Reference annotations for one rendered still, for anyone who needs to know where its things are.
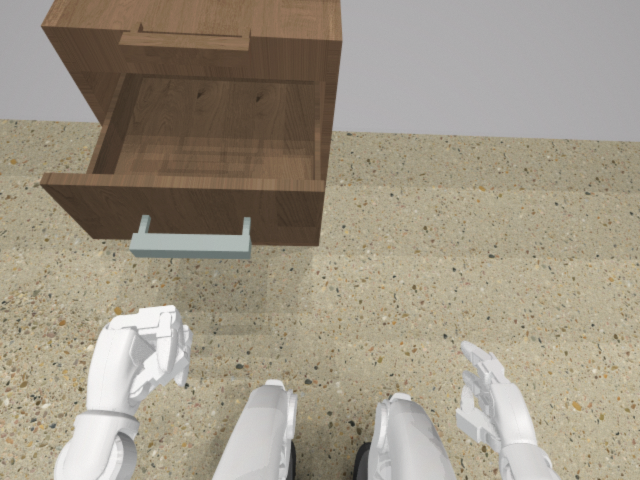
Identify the robot left forearm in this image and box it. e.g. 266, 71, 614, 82
54, 410, 140, 480

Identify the right robot shin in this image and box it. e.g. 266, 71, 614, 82
368, 392, 411, 480

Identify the cabinet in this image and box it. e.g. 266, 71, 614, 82
41, 0, 343, 246

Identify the drawer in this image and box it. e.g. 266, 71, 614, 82
39, 73, 324, 243

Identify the handle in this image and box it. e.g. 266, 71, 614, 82
119, 32, 252, 68
129, 215, 252, 259

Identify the robot right hand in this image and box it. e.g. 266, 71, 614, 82
456, 340, 538, 454

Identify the robot left thigh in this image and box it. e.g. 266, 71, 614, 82
212, 385, 298, 480

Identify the robot left hand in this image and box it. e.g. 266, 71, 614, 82
86, 305, 193, 416

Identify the robot right forearm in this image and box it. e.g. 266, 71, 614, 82
499, 443, 561, 480

